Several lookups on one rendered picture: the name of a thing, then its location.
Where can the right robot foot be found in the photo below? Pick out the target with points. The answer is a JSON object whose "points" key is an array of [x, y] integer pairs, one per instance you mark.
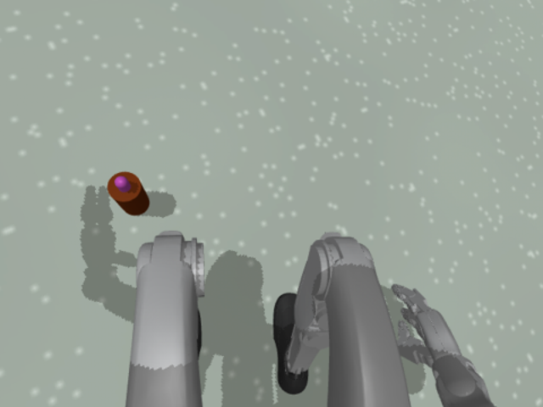
{"points": [[283, 325]]}

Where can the bottle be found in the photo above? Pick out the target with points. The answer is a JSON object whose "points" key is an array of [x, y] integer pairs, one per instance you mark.
{"points": [[127, 190]]}

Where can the right robot arm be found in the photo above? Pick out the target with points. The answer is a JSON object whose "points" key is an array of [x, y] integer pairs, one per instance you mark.
{"points": [[458, 383]]}

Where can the right robot hand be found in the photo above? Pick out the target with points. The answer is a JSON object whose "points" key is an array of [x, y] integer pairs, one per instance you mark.
{"points": [[430, 325]]}

